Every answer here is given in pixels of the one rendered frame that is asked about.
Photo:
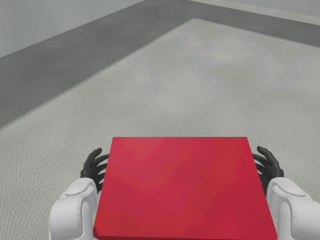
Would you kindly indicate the robot right hand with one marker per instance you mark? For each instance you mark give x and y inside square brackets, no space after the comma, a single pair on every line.
[270,168]

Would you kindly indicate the left robot forearm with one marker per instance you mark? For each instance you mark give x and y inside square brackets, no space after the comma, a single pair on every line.
[70,217]

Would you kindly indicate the right robot forearm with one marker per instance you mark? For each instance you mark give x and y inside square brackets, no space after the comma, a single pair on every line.
[298,214]

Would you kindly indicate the carton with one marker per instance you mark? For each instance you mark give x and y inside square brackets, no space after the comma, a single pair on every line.
[182,188]

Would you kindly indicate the robot left hand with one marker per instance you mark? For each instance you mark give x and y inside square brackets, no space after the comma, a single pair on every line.
[91,169]

